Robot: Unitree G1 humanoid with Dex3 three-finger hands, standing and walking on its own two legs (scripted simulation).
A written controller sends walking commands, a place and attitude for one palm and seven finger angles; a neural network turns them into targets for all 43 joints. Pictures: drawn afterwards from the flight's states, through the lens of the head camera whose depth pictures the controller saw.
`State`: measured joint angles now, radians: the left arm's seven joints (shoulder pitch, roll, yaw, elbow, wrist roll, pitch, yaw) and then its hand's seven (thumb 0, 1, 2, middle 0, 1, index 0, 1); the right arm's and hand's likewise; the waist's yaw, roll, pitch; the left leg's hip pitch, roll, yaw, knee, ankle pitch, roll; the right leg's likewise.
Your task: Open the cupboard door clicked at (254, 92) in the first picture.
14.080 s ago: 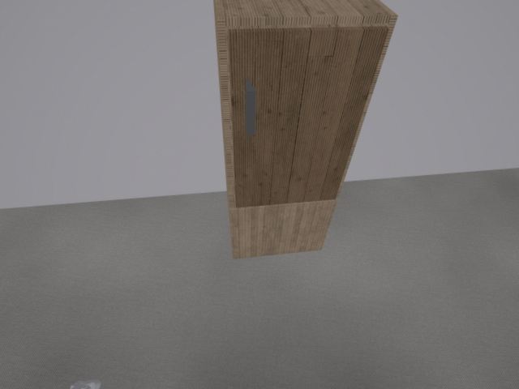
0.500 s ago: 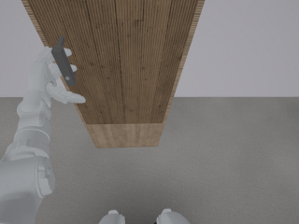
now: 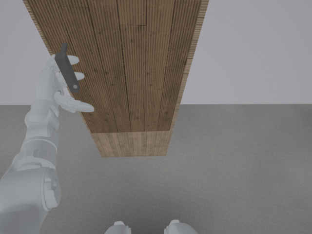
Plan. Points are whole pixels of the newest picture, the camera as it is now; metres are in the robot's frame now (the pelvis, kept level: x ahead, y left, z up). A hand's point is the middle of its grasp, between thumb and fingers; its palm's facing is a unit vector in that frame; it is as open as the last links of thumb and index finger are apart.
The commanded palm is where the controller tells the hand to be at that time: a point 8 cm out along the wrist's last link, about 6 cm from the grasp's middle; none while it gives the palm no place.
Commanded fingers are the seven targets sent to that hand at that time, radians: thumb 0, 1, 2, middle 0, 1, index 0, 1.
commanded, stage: slide the fingers in behind the handle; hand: left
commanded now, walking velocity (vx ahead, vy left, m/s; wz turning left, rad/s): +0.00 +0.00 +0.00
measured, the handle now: (70, 68) +0.53 +0.21 +0.09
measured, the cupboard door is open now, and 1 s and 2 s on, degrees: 1 1 47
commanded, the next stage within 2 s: close the thumb around the handle in 0.06 s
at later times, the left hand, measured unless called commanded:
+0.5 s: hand (71, 85) +0.48 +0.20 +0.08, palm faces -0.01 -1.00 +0.00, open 10.7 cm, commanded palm +0.46 +0.24 +0.09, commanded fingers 0.00 0.51 0.73 -0.37 -1.31 -0.37 -1.31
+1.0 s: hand (76, 86) +0.48 +0.18 +0.08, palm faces +0.00 -1.00 +0.00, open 5.8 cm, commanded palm +0.45 +0.23 +0.09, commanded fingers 0.00 0.90 0.90 -0.40 -1.35 -0.40 -1.35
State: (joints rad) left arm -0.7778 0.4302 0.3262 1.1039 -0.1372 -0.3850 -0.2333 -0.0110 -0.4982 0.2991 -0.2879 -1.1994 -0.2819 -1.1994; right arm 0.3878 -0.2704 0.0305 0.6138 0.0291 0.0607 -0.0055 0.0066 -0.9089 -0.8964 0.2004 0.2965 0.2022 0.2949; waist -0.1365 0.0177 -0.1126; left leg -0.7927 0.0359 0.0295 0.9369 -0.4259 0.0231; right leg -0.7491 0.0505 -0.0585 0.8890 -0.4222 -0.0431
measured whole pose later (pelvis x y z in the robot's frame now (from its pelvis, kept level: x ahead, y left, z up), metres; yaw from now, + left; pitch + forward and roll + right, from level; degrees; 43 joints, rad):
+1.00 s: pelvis +0.00 +0.01 +0.00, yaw +0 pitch +17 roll -2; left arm -0.81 0.41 0.32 1.11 -0.11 -0.39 -0.20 0.01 0.70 0.83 -0.35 -1.35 -0.36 -1.35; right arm 0.38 -0.26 0.04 0.61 0.02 0.06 0.00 0.01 -0.91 -0.90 0.20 0.30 0.20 0.30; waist -0.14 0.02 -0.11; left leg -0.81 0.03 0.04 0.95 -0.43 0.04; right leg -0.77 0.04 -0.05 0.90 -0.42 -0.02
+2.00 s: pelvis +0.02 -0.04 +0.01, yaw +4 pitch +5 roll +1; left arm 0.29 -0.05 -0.28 -0.10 0.05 -0.08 0.51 0.02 0.63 0.73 -0.33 -1.31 -0.38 -1.34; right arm 0.19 -0.19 0.04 0.50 -0.04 0.06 0.02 0.01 -0.91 -0.90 0.20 0.30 0.20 0.30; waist -0.03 0.04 -0.12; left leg -0.50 0.02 -0.03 0.83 -0.42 -0.03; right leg -0.46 0.04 -0.11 0.83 -0.47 -0.10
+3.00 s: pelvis +0.00 -0.01 +0.01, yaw +4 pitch +6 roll +0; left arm 0.23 0.05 -0.29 -0.05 0.03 -0.19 0.18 -0.01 -0.49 0.30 -0.25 -0.43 -0.19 -0.45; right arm 0.22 -0.21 0.04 0.48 -0.01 0.01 0.02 0.01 -0.91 -0.90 0.20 0.30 0.20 0.29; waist -0.01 0.04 -0.09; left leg -0.58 -0.01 -0.01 0.89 -0.42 0.01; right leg -0.53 0.01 -0.09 0.89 -0.46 -0.06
